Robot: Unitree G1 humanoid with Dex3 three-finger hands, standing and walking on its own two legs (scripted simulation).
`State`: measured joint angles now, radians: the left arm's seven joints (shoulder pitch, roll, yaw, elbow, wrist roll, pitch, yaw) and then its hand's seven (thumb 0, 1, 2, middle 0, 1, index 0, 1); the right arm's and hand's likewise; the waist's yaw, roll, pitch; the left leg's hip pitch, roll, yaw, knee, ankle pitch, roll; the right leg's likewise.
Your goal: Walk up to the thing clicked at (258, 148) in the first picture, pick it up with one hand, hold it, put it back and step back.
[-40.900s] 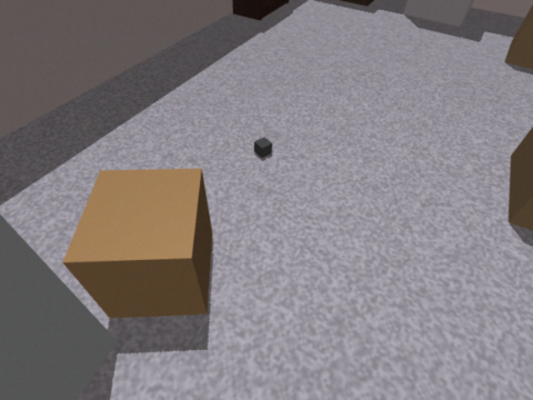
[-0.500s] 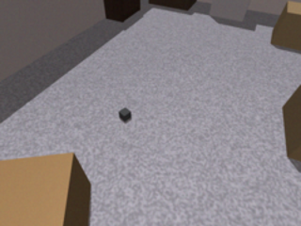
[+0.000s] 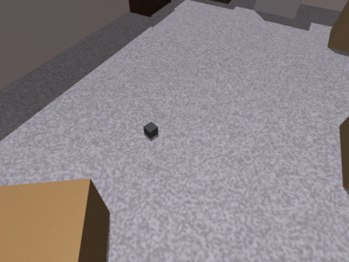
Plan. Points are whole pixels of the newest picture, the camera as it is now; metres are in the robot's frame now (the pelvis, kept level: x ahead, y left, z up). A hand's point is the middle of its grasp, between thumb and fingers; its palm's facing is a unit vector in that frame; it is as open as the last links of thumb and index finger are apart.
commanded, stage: step back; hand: left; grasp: from above
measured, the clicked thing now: (150, 130) +1.06 +0.19 -0.73
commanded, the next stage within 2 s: stand in 0.14 s
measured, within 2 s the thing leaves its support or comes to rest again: neither
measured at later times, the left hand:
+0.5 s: hand out of the picture +0.09 +0.24 -0.14, palm faces -0.03 -0.94 -0.33, open 7.4 cm
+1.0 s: hand out of the picture +0.04 +0.24 -0.14, palm faces -0.04 -0.94 -0.35, open 7.4 cm
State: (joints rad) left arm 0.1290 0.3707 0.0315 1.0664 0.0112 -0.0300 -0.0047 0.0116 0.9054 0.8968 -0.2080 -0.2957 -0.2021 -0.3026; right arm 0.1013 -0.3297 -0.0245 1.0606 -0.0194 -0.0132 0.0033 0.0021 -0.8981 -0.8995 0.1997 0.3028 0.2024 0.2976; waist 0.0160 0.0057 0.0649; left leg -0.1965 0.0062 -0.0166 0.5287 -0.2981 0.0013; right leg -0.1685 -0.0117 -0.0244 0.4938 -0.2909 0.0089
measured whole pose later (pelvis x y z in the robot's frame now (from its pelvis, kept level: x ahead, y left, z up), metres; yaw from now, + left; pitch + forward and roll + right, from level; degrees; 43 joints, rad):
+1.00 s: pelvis -0.02 -0.01 +0.01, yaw +0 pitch -3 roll +0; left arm 0.12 0.35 0.00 1.15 0.01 -0.02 -0.01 0.01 0.91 0.90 -0.21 -0.30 -0.20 -0.30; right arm 0.12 -0.35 0.00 1.15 -0.01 -0.01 0.01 0.00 -0.90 -0.90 0.20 0.30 0.20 0.30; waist 0.00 0.02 0.05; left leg -0.12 0.02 -0.01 0.32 -0.16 -0.02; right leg -0.11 0.01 -0.02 0.31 -0.16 -0.01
